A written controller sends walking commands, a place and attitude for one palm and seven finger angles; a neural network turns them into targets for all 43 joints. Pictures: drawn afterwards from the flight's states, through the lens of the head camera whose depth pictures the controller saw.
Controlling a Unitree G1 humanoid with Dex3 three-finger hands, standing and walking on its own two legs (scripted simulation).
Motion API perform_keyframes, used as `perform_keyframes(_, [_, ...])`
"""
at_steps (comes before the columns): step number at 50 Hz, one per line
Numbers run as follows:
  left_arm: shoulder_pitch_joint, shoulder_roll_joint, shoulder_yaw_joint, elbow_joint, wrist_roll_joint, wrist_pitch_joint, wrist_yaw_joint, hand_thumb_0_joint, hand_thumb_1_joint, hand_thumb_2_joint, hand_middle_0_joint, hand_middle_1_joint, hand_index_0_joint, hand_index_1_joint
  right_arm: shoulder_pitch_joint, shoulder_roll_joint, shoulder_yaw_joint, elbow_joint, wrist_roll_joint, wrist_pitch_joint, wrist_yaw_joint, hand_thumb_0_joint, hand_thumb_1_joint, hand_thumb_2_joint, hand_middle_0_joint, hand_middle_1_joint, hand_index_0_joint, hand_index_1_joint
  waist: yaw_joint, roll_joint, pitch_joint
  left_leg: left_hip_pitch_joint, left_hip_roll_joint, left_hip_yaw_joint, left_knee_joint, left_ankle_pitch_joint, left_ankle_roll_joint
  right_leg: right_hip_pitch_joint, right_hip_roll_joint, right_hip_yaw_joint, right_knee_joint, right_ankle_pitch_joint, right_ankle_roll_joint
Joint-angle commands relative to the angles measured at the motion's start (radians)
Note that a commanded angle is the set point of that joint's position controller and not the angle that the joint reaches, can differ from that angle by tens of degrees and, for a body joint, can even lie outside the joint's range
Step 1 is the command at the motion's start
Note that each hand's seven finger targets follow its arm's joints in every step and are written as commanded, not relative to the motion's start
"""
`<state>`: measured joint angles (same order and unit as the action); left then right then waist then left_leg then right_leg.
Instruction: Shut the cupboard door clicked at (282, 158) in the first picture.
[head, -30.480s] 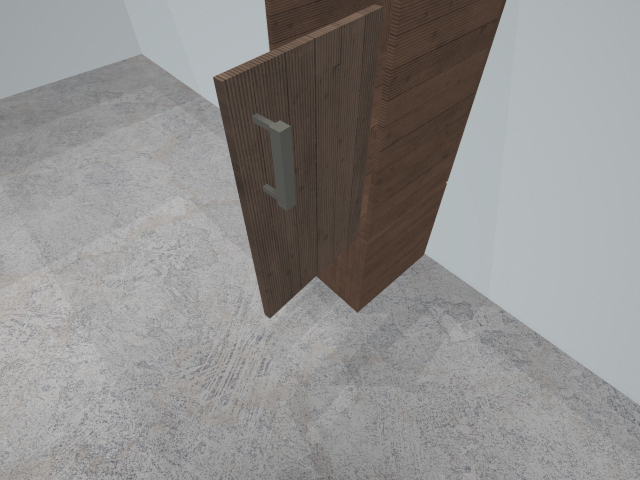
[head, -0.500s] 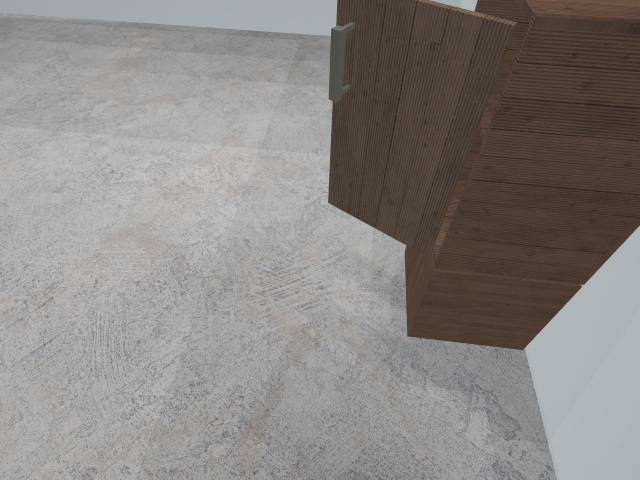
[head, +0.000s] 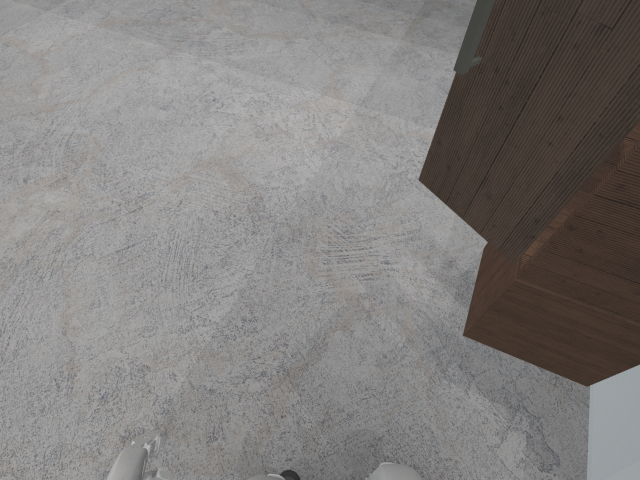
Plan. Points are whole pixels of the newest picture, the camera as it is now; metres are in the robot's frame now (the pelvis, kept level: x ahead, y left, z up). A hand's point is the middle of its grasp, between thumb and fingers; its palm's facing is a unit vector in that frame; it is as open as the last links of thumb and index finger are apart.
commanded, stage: walk to a spot facing it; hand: left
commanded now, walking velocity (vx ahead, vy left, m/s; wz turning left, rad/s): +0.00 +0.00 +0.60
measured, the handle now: (481, 30) +0.84 -0.29 +0.11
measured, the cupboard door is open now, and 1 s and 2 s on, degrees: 59 59 59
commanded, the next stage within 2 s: turn to face it in 1.44 s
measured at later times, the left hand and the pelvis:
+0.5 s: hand out of the picture -0.03 +0.19 -0.19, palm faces +0.36 -0.89 -0.27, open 7.4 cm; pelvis +0.01 -0.02 -0.02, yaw +21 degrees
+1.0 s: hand out of the picture +0.04 +0.17 -0.16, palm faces +0.64 -0.73 -0.23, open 7.4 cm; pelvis +0.13 -0.01 +0.00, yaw +41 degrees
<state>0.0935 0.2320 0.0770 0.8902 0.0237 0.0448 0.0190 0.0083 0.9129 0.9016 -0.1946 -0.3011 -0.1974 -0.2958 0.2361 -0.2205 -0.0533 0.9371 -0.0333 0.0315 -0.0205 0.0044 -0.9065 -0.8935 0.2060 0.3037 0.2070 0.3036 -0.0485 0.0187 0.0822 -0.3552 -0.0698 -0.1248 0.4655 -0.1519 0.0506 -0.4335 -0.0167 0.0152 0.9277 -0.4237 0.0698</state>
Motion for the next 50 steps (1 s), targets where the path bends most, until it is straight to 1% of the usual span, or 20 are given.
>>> perform_keyframes(1, [0.067, 0.083, 0.011, -0.081, -0.001, -0.015, 0.006, 0.0, 0.9, 0.9, -0.2, -0.3, -0.2, -0.3, 0.028, -0.209, -0.061, -0.072, -0.004, 0.002, -0.003, 0.0, -0.9, -0.9, 0.2, 0.3, 0.2, 0.3, 0.015, 0.16, -0.151, 0.15, 0.214, -0.332, -0.132, 0.088, 0.101, 0.063, 0.043, -0.004, -0.193, -0.012, -0.007])
perform_keyframes(4, [0.179, 0.114, 0.023, -0.06, -0.006, -0.019, 0.013, 0.0, 0.9, 0.9, -0.2, -0.3, -0.2, -0.3, -0.038, -0.19, -0.067, -0.103, 0.007, 0.013, 0.004, 0.0, -0.9, -0.9, 0.2, 0.3, 0.2, 0.3, 0.072, 0.141, -0.152, -0.035, 0.144, -0.304, -0.086, -0.047, 0.042, 0.321, 0.048, -0.019, -0.466, 0.129, -0.024])
perform_keyframes(5, [0.212, 0.168, 0.035, -0.059, 0.002, -0.027, 0.018, 0.0, 0.9, 0.9, -0.2, -0.3, -0.2, -0.3, -0.041, -0.143, -0.066, -0.114, 0.017, 0.017, 0.01, 0.0, -0.9, -0.9, 0.2, 0.3, 0.2, 0.3, 0.086, 0.001, -0.138, -0.178, 0.065, -0.226, 0.041, -0.195, -0.014, 0.43, -0.08, 0.108, -0.623, 0.062, -0.068])
perform_keyframes(6, [0.193, 0.261, 0.052, -0.076, 0.018, -0.035, 0.025, 0.0, 0.9, 0.9, -0.2, -0.3, -0.2, -0.3, -0.025, -0.094, -0.063, -0.129, 0.022, 0.014, 0.016, 0.0, -0.9, -0.9, 0.2, 0.3, 0.2, 0.3, 0.082, -0.261, -0.112, -0.316, -0.071, -0.015, 0.326, -0.351, -0.097, 0.42, -0.369, 0.444, -0.754, -0.072, -0.189])
perform_keyframes(7, [0.089, 0.248, 0.033, -0.102, 0.01, -0.026, 0.027, 0.0, 0.9, 0.9, -0.2, -0.3, -0.2, -0.3, -0.033, -0.129, -0.07, -0.127, 0.002, 0.018, 0.022, 0.0, -0.9, -0.9, 0.2, 0.3, 0.2, 0.3, 0.051, -0.211, -0.044, -0.283, -0.021, 0.012, 0.598, -0.411, -0.087, 0.214, -0.471, 0.422, -0.762, -0.049, -0.249])
perform_keyframes(12, [0.068, 0.151, 0.018, -0.097, 0.007, -0.058, 0.027, 0.0, 0.9, 0.9, -0.2, -0.3, -0.2, -0.3, -0.053, -0.101, -0.045, -0.119, 0.015, 0.017, 0.045, 0.0, -0.9, -0.9, 0.2, 0.3, 0.2, 0.3, 0.016, -0.203, -0.059, -0.265, 0.076, 0.097, 0.68, -0.291, -0.112, 0.341, -0.287, 0.06, -0.525, 0.679, -0.209])
perform_keyframes(16, [0.208, 0.193, 0.033, -0.057, 0.008, -0.054, 0.023, 0.0, 0.9, 0.9, -0.2, -0.3, -0.2, -0.3, -0.164, -0.073, -0.024, -0.148, 0.021, 0.017, 0.051, 0.0, -0.9, -0.9, 0.2, 0.3, 0.2, 0.3, 0.083, -0.219, -0.079, -0.194, 0.067, 0.186, 0.445, -0.305, -0.105, 0.441, -0.294, -0.011, -0.46, 0.886, -0.176])
perform_keyframes(20, [0.221, 0.215, 0.045, -0.059, 0.01, -0.048, 0.021, 0.0, 0.9, 0.9, -0.2, -0.3, -0.2, -0.3, -0.143, -0.077, -0.021, -0.145, 0.025, 0.009, 0.049, 0.0, -0.9, -0.9, 0.2, 0.3, 0.2, 0.3, 0.068, -0.25, -0.107, -0.048, 0.048, 0.226, 0.216, -0.248, -0.081, 0.423, -0.308, -0.049, -0.387, 0.888, -0.155])
perform_keyframes(22, [0.217, 0.215, 0.041, -0.066, -0.002, -0.046, 0.016, 0.0, 0.9, 0.9, -0.2, -0.3, -0.2, -0.3, -0.052, -0.119, -0.032, -0.119, 0.017, 0.001, 0.047, 0.0, -0.9, -0.9, 0.2, 0.3, 0.2, 0.3, 0.015, -0.195, -0.156, 0.182, 0.041, 0.222, 0.013, -0.034, -0.06, 0.314, -0.277, -0.118, -0.216, 0.82, -0.09])
perform_keyframes(23, [0.235, 0.171, 0.036, -0.088, -0.009, -0.042, 0.011, 0.0, 0.9, 0.9, -0.2, -0.3, -0.2, -0.3, 0.005, -0.212, -0.054, -0.113, 0.007, -0.009, 0.042, 0.0, -0.9, -0.9, 0.2, 0.3, 0.2, 0.3, -0.014, 0.033, -0.234, 0.404, 0.242, -0.007, -0.015, 0.298, 0.023, 0.09, -0.199, -0.182, -0.014, 0.498, -0.025])
perform_keyframes(24, [0.199, 0.095, 0.009, -0.134, -0.012, -0.044, 0.007, 0.0, 0.9, 0.9, -0.2, -0.3, -0.2, -0.3, 0.098, -0.308, -0.078, -0.095, 0.008, -0.009, 0.034, 0.0, -0.9, -0.9, 0.2, 0.3, 0.2, 0.3, -0.059, 0.307, -0.277, 0.51, 0.492, -0.318, -0.016, 0.737, 0.195, -0.128, -0.085, -0.155, 0.201, -0.268, 0.012])
perform_keyframes(25, [0.124, 0.108, 0.009, -0.164, -0.004, -0.031, 0.013, 0.0, 0.9, 0.9, -0.2, -0.3, -0.2, -0.3, 0.144, -0.296, -0.074, -0.07, 0.011, -0.003, 0.021, 0.0, -0.9, -0.9, 0.2, 0.3, 0.2, 0.3, -0.075, 0.143, -0.258, 0.472, 0.502, -0.276, -0.009, 0.621, 0.222, -0.171, -0.096, -0.049, 0.247, -0.26, -0.005])
perform_keyframes(32, [0.055, 0.092, 0.018, -0.124, 0.003, -0.036, -0.036, 0.0, 0.9, 0.9, -0.2, -0.3, -0.2, -0.3, -0.014, -0.228, -0.047, -0.118, -0.001, -0.032, 0.008, 0.0, -0.9, -0.9, 0.2, 0.3, 0.2, 0.3, 0.002, 0.145, -0.082, 0.201, 0.276, -0.186, -0.156, -0.161, 0.128, -0.116, -0.067, -0.052, 0.005, -0.023, 0.002])
perform_keyframes(37, [0.217, 0.102, 0.026, -0.081, 0.009, -0.054, -0.046, 0.0, 0.9, 0.9, -0.2, -0.3, -0.2, -0.3, -0.094, -0.217, -0.05, -0.132, 0.0, -0.025, 0.017, 0.0, -0.9, -0.9, 0.2, 0.3, 0.2, 0.3, 0.094, 0.126, -0.055, -0.094, 0.19, -0.164, -0.078, -0.424, 0.081, 0.273, 0.028, -0.135, -0.317, 0.111, 0.001])
perform_keyframes(38, [0.312, 0.135, 0.039, -0.058, 0.013, -0.066, -0.04, 0.0, 0.9, 0.9, -0.2, -0.3, -0.2, -0.3, -0.117, -0.179, -0.045, -0.142, 0.008, -0.028, 0.019, 0.0, -0.9, -0.9, 0.2, 0.3, 0.2, 0.3, 0.145, 0.013, -0.063, -0.242, 0.117, -0.115, 0.068, -0.471, 0.048, 0.45, -0.015, -0.073, -0.433, 0.057, -0.009])
perform_keyframes(39, [0.4, 0.225, 0.057, -0.044, 0.027, -0.08, -0.022, 0.0, 0.9, 0.9, -0.2, -0.3, -0.2, -0.3, -0.104, -0.1, -0.027, -0.162, 0.021, -0.033, 0.023, 0.0, -0.9, -0.9, 0.2, 0.3, 0.2, 0.3, 0.188, -0.282, -0.1, -0.418, -0.004, 0.036, 0.384, -0.509, -0.011, 0.575, -0.276, 0.249, -0.631, -0.239, -0.078])
perform_keyframes(40, [0.395, 0.255, 0.052, -0.057, 0.017, -0.073, -0.013, 0.0, 0.9, 0.9, -0.2, -0.3, -0.2, -0.3, -0.139, -0.083, -0.027, -0.188, 0.013, -0.037, 0.027, 0.0, -0.9, -0.9, 0.2, 0.3, 0.2, 0.3, 0.189, -0.385, -0.058, -0.47, -0.01, 0.056, 0.665, -0.515, -0.028, 0.475, -0.46, 0.546, -0.799, -0.404, -0.169])
perform_keyframes(41, [0.336, 0.236, 0.054, -0.075, 0.015, -0.077, -0.001, 0.0, 0.9, 0.9, -0.2, -0.3, -0.2, -0.3, -0.128, -0.114, -0.037, -0.186, 0.005, -0.03, 0.033, 0.0, -0.9, -0.9, 0.2, 0.3, 0.2, 0.3, 0.136, -0.298, -0.017, -0.46, 0.052, 0.013, 0.818, -0.436, -0.03, 0.353, -0.502, 0.625, -0.842, -0.521, -0.211])
perform_keyframes(45, [0.153, 0.109, 0.024, -0.078, 0.011, -0.11, -0.003, 0.0, 0.9, 0.9, -0.2, -0.3, -0.2, -0.3, -0.07, -0.064, -0.034, -0.11, 0.003, -0.019, 0.063, 0.0, -0.9, -0.9, 0.2, 0.3, 0.2, 0.3, 0.027, -0.17, -0.011, -0.337, 0.143, 0.071, 0.816, -0.128, -0.062, 0.223, -0.34, 0.062, -0.75, -0.006, -0.147])
perform_keyframes(50, [0.294, 0.097, 0.023, 0.005, 0.011, -0.122, 0.0, 0.0, 0.9, 0.9, -0.2, -0.3, -0.2, -0.3, -0.152, -0.013, -0.014, -0.123, 0.008, -0.025, 0.075, 0.0, -0.9, -0.9, 0.2, 0.3, 0.2, 0.3, 0.076, -0.167, -0.023, -0.358, 0.134, 0.178, 0.53, -0.136, -0.06, 0.447, -0.323, -0.146, -0.668, 0.486, -0.145])
